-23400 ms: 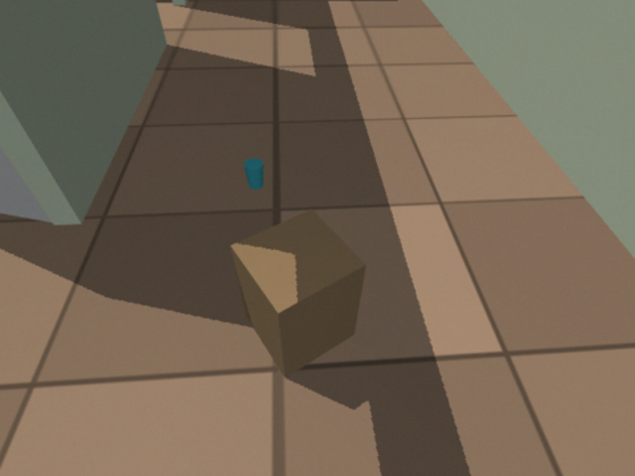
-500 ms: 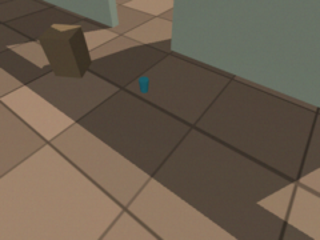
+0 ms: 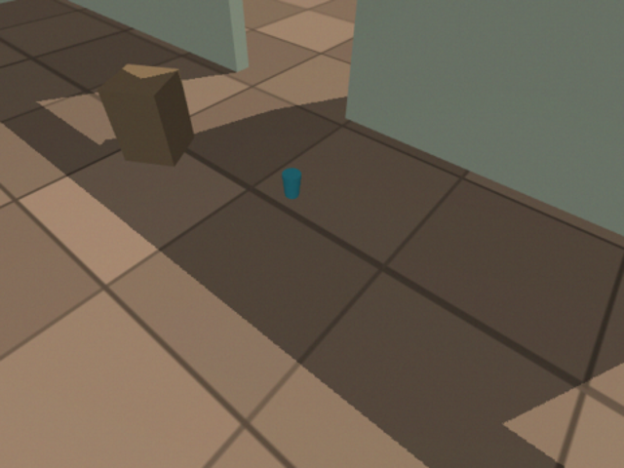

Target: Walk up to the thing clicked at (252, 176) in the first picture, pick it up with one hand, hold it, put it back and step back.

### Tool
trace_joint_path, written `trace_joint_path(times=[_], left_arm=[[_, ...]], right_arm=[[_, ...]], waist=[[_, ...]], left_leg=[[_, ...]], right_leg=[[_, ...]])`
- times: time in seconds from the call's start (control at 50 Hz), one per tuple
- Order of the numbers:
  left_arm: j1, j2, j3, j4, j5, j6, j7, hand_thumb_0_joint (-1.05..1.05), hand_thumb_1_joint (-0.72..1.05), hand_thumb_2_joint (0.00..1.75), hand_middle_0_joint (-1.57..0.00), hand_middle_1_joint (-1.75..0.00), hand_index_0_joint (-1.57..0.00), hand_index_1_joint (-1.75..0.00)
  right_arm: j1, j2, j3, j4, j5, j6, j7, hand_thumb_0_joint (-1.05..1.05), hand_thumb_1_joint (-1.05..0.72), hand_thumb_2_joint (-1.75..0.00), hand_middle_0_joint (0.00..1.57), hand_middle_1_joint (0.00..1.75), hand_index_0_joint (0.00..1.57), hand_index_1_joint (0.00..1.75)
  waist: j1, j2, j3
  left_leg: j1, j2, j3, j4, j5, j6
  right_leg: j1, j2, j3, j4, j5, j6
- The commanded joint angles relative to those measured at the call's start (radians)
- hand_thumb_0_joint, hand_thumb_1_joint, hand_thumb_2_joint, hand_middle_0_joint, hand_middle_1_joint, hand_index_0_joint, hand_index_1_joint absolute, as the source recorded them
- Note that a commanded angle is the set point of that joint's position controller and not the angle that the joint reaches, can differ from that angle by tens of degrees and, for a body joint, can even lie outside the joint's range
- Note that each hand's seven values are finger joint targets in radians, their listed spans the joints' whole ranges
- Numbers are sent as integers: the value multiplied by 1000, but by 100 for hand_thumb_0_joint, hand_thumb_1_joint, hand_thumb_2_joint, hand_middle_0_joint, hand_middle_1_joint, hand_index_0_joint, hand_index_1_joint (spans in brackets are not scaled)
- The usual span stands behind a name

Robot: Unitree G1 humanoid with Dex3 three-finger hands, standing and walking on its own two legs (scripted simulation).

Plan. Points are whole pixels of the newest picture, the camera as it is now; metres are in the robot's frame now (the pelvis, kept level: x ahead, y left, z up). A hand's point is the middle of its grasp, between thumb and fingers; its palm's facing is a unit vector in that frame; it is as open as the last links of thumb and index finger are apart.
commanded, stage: walk up
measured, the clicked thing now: (291, 184) +1.50 +0.11 -0.71
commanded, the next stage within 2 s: stand in 0.06 s
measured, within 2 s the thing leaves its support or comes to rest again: neither
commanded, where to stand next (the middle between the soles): +0.05 -0.03 m, yaw -4 degrees
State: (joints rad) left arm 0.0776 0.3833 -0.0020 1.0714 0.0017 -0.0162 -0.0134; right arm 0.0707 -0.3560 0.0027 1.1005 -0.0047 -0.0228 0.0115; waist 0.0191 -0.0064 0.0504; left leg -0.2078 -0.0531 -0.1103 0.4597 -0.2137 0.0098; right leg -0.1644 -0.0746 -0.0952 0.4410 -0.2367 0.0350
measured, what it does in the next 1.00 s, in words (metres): stands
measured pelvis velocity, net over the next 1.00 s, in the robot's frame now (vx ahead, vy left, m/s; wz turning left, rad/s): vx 0.01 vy -0.02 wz -0.05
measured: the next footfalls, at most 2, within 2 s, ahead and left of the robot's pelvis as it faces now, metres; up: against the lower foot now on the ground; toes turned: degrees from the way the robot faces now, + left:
none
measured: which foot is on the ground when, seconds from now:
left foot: down 0.00-1.00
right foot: down 0.00-1.00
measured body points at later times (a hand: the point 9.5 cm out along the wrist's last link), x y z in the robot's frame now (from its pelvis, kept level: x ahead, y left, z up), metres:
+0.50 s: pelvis +0.00 -0.01 +0.01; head +0.01 +0.00 +0.46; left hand +0.09 +0.29 -0.13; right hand +0.07 -0.31 -0.12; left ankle +0.02 +0.11 -0.74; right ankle +0.00 -0.14 -0.74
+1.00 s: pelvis +0.01 -0.02 +0.01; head +0.02 -0.02 +0.46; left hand +0.11 +0.28 -0.12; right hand +0.07 -0.32 -0.13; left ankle +0.02 +0.11 -0.74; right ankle +0.00 -0.14 -0.74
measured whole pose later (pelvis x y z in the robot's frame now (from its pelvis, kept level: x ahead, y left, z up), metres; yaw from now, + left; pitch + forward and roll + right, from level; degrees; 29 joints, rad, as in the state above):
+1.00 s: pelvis +0.01 -0.02 +0.01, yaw -3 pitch -1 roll +0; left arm 0.09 0.35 0.00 1.13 0.01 -0.01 -0.01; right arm 0.08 -0.34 -0.01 1.17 -0.01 -0.01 0.01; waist 0.01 -0.01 0.05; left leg -0.12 -0.01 -0.07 0.31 -0.16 -0.02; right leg -0.12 -0.03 -0.05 0.32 -0.18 0.01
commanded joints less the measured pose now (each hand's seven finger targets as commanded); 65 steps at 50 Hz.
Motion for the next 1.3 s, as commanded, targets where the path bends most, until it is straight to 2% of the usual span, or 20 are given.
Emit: trace_joint_path(times=[0.0, 0.04, 0.08, 0.1, 0.12, 0.2, 0.3, 0.34, 0.38, 0.48, 0.5, 0.58, 0.7, 0.74, 0.86, 0.9, 1.0, 1.12, 1.2, 1.28], left_arm=[[-39, 212, 52, -38, 0, -24, 12, 0, 90, 90, -20, -30, -20, -30], [-43, 200, 46, -18, -5, -20, 16, 0, 90, 90, -20, -30, -20, -30], [-58, 202, 44, -16, -5, -20, 19, 0, 90, 90, -20, -30, -20, -30], [-50, 196, 44, -13, -8, -22, 18, 0, 90, 90, -20, -30, -20, -30], [-51, 197, 43, -12, -6, -23, 19, 0, 90, 90, -20, -30, -20, -30], [-50, 203, 43, 3, 0, -21, 19, 0, 90, 90, -20, -30, -20, -30], [-35, 194, 41, 13, 1, -22, 18, 0, 90, 90, -20, -30, -20, -30], [-38, 198, 42, 17, 2, -19, 20, 0, 90, 90, -20, -30, -20, -30], [-32, 193, 41, 15, 1, -18, 19, 0, 90, 90, -20, -30, -20, -30], [-31, 191, 41, 14, 4, -18, 21, 0, 90, 90, -20, -30, -20, -30], [-28, 181, 39, 14, 2, -16, 19, 0, 90, 90, -20, -30, -20, -30], [-35, 192, 42, 6, 2, -18, 21, 0, 90, 90, -20, -30, -20, -30], [-24, 188, 41, 5, 3, -14, 20, 0, 90, 90, -20, -30, -20, -30], [-23, 188, 40, -1, 4, -19, 20, 0, 90, 90, -20, -30, -20, -30], [-20, 191, 43, -2, 1, -21, 22, 0, 90, 90, -20, -30, -20, -30], [-20, 183, 42, 0, 1, -19, 21, 0, 90, 90, -20, -30, -20, -30], [-23, 187, 42, 6, 4, -14, 21, 0, 90, 90, -20, -30, -20, -30], [-15, 186, 42, -1, 4, -22, 21, 0, 90, 90, -20, -30, -20, -30], [-21, 183, 44, 4, 1, -16, 21, 0, 90, 90, -20, -30, -20, -30], [-18, 185, 44, 3, 2, -15, 19, 0, 90, 90, -20, -30, -20, -30]], right_arm=[[-46, -232, -44, -41, 1, -19, -18, 0, -90, -90, 20, 30, 20, 30], [-77, -198, -45, -39, 4, -16, -18, 0, -90, -90, 20, 30, 20, 30], [-51, -210, -48, -29, 4, -17, -18, 0, -90, -90, 20, 30, 20, 30], [-56, -213, -48, -22, 4, -16, -17, 0, -90, -90, 20, 30, 20, 30], [-66, -213, -50, -22, 2, -14, -18, 0, -90, -90, 20, 30, 20, 30], [-69, -203, -53, -15, 5, -7, -16, 0, -90, -90, 20, 30, 20, 30], [-80, -203, -54, -6, 1, -7, -16, 0, -90, -90, 20, 30, 20, 30], [-76, -198, -55, -1, 0, -3, -15, 0, -90, -90, 20, 30, 20, 30], [-71, -202, -55, 3, 0, -4, -16, 0, -90, -90, 20, 30, 20, 30], [-60, -190, -52, 7, -1, -6, -16, 0, -90, -90, 20, 30, 20, 30], [-58, -198, -53, 11, -1, -5, -16, 0, -90, -90, 20, 30, 20, 30], [-43, -200, -54, 11, -2, -4, -16, 0, -90, -90, 20, 30, 20, 30], [-42, -189, -50, 9, -2, 0, -14, 0, -90, -90, 20, 30, 20, 30], [-32, -198, -51, 6, -3, -4, -14, 0, -90, -90, 20, 30, 20, 30], [-34, -194, -47, 5, -1, -8, -19, 0, -90, -90, 20, 30, 20, 30], [-37, -200, -46, 6, 0, -9, -21, 0, -90, -90, 20, 30, 20, 30], [-36, -193, -44, 8, -2, 0, -18, 0, -90, -90, 20, 30, 20, 30], [-35, -201, -44, -4, 0, -7, -20, 0, -90, -90, 20, 30, 20, 30], [-37, -197, -40, -4, 0, -3, -22, 0, -90, -90, 20, 30, 20, 30], [-31, -203, -39, -5, 1, -6, -23, 0, -90, -90, 20, 30, 20, 30]], waist=[[1, 15, -116], [-1, -11, -70], [-14, 1, -94], [-8, 9, -85], [-7, 16, -106], [-16, 6, -88], [-10, 32, -111], [-11, 12, -90], [-10, 22, -92], [-10, -4, -94], [-13, 13, -76], [-14, -1, -100], [-11, 0, -63], [-12, 9, -110], [-10, 4, -135], [-10, 19, -138], [-13, -11, -65], [-14, 19, -134], [-9, 14, -98], [-13, 19, -102]], left_leg=[[6, 130, -96, -105, 215, 31], [34, 140, -84, -127, 216, 17], [55, 148, -78, -129, 307, 9], [44, 145, -70, -139, 270, 7], [61, 150, -66, -137, 298, 8], [52, 146, -57, -174, 171, 2], [64, 153, -50, -183, 187, 5], [35, 147, -48, -197, 133, 2], [50, 147, -44, -201, 135, 1], [56, 155, -46, -196, 193, 0], [51, 148, -40, -203, 126, -1], [55, 153, -37, -193, 176, 2], [36, 144, -37, -198, 105, -1], [57, 155, -36, -186, 186, 2], [89, 164, -26, -171, 301, -1], [112, 167, -22, -168, 315, 0], [58, 156, -30, -197, 159, -5], [111, 167, -20, -165, 312, -4], [78, 166, -25, -182, 261, -3], [107, 167, -23, -185, 273, -7]], right_leg=[[97, -84, 84, -98, 52, -56], [48, -80, 117, -130, 65, -58], [75, -78, 109, -126, 134, -58], [84, -78, 118, -138, 124, -52], [95, -82, 118, -133, 157, -56], [77, -73, 127, -166, 67, -51], [96, -74, 130, -165, 105, -53], [89, -71, 133, -172, 55, -52], [75, -72, 139, -172, 57, -55], [80, -71, 134, -168, 87, -54], [58, -67, 138, -178, 48, -51], [85, -74, 144, -175, 87, -54], [51, -68, 146, -188, 4, -53], [93, -73, 143, -175, 99, -55], [123, -74, 132, -151, 241, -52], [115, -74, 133, -147, 250, -51], [72, -64, 135, -189, 70, -48], [121, -73, 134, -157, 270, -50], [118, -69, 129, -167, 197, -48], [103, -68, 134, -168, 201, -51]])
